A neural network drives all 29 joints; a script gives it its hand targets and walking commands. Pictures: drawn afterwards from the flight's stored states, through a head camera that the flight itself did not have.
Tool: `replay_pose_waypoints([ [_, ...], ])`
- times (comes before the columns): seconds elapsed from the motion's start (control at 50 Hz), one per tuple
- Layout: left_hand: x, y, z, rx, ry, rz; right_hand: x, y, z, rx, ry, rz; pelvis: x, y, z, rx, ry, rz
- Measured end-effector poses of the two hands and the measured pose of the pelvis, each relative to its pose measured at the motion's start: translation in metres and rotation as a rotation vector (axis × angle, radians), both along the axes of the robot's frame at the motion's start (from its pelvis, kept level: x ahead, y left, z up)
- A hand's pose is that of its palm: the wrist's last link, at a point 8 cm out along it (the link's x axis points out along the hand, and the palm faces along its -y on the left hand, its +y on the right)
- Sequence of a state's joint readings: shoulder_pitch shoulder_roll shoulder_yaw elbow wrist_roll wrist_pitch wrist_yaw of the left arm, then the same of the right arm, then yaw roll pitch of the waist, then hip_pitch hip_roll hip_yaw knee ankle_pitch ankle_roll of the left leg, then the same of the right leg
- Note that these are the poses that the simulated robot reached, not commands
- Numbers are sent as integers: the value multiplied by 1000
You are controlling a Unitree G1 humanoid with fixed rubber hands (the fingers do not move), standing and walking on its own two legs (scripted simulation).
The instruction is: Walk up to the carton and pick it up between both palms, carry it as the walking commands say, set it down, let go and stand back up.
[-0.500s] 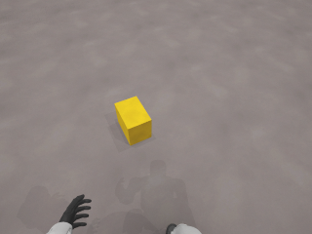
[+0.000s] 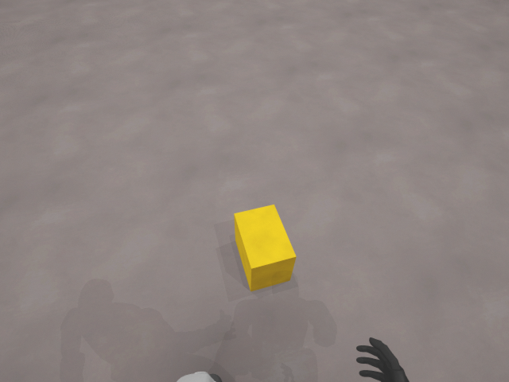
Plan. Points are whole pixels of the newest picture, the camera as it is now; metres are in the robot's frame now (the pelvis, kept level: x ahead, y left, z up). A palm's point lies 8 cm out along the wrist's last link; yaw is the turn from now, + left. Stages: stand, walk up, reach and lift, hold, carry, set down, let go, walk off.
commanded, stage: walk up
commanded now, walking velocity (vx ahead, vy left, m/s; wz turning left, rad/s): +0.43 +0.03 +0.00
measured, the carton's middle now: (262, 247) +0.71 +0.02 -0.67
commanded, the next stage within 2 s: none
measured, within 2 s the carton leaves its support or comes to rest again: neither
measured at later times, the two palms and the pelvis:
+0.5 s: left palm (162, 292) +0.28 +0.21 -0.12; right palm out of the picture +0.09 -0.25 -0.13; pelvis +0.17 -0.02 +0.01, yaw -1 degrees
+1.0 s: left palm (155, 313) +0.25 +0.22 -0.15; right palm (400, 307) +0.31 -0.26 -0.13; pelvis +0.24 -0.02 +0.00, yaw +1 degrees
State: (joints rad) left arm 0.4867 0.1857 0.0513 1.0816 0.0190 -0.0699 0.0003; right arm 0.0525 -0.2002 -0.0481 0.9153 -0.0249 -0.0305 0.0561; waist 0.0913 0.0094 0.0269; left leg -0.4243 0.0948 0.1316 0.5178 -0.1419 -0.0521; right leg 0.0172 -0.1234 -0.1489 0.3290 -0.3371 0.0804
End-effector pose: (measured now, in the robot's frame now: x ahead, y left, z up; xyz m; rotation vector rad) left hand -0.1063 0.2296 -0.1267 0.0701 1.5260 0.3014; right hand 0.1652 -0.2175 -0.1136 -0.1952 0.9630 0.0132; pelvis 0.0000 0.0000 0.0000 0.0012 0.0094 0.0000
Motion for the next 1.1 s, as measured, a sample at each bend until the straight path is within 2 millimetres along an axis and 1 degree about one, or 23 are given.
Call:
replay_pose_waypoints([
  [0.02, 13, 8, -8, -8, 3, -3, 14, 6, -3, -16, -19, -2, 12, 8, -6, -9, 3, -5],
  [0.04, 28, 15, -16, -16, 5, -14, 22, 10, -5, -33, -25, -11, 22, 14, -11, -6, 5, -4],
  [0.06, 46, 21, -20, -20, -2, -26, 23, 13, -5, -47, -17, -24, 30, 19, -11, -6, 6, -4],
  [0.08, 66, 28, -22, -22, -18, -40, 19, 12, -4, -62, 4, -42, 37, 22, -9, -12, 6, -7],
  [0.14, 133, 42, -22, -30, -99, -100, -11, 1, 4, -114, 118, -119, 60, 26, 2, -32, -1, -10],
  [0.18, 175, 47, -20, -39, -147, -139, -35, -5, 9, -141, 197, -172, 74, 28, 8, -40, -4, -8],
  [0.24, 227, 47, -17, -51, -197, -182, -65, -11, 15, -162, 297, -236, 92, 28, 13, -50, -9, -6],
  [0.28, 255, 43, -15, -57, -222, -203, -80, -13, 17, -164, 351, -269, 104, 25, 15, -52, -12, -6],
  [0.32, 281, 36, -13, -65, -246, -222, -90, -13, 16, -158, 395, -295, 114, 21, 15, -51, -15, -7],
  [0.38, 319, 20, -9, -76, -284, -250, -97, -15, 12, -135, 442, -322, 129, 12, 15, -43, -19, -8],
  [0.42, 343, 6, -6, -78, -311, -268, -95, -18, 7, -115, 462, -332, 140, 4, 14, -34, -20, -10],
  [0.48, 379, -14, 0, -62, -358, -288, -84, -29, -5, -81, 482, -340, 158, -13, 9, -16, -17, -10],
  [0.54, 408, -29, 1, -1, -420, -287, -67, -44, -29, -44, 518, -320, 180, -32, -4, 19, -17, -10],
  [0.56, 411, -32, 2, 16, -423, -283, -59, -48, -35, -35, 524, -309, 185, -36, -6, 15, -19, -11],
  [0.6, 406, -36, 7, 37, -396, -274, -35, -54, -39, -22, 512, -280, 195, -42, -3, 17, -20, -4],
  [0.64, 393, -36, 13, 60, -349, -247, -6, -61, -38, -15, 482, -250, 204, -46, 3, 26, -18, 0],
  [0.72, 360, -27, 24, 109, -253, -176, 45, -72, -36, -14, 433, -203, 218, -48, 11, 49, -12, -5],
  [0.78, 341, -26, 23, 100, -182, -164, 77, -75, -33, -22, 385, -200, 224, -47, 13, 54, -13, -11],
  [0.82, 337, -27, 18, 82, -161, -159, 94, -73, -30, -34, 359, -200, 227, -45, 12, 44, -11, -10],
  [0.88, 341, -25, 7, 59, -168, -143, 115, -67, -26, -58, 329, -192, 230, -39, 8, 26, -10, 1],
  [0.96, 352, -15, -13, 18, -186, -129, 137, -52, -22, -93, 265, -178, 236, -24, -1, -15, -15, 10],
  [1.0, 357, -12, -19, -4, -190, -128, 141, -41, -16, -96, 242, -176, 238, -18, 0, -9, -22, 13],
  [1.1, 360, -11, -19, -41, -184, -138, 140, -22, -8, -85, 239, -176, 243, -8, 6, -3, -30, 2],
])
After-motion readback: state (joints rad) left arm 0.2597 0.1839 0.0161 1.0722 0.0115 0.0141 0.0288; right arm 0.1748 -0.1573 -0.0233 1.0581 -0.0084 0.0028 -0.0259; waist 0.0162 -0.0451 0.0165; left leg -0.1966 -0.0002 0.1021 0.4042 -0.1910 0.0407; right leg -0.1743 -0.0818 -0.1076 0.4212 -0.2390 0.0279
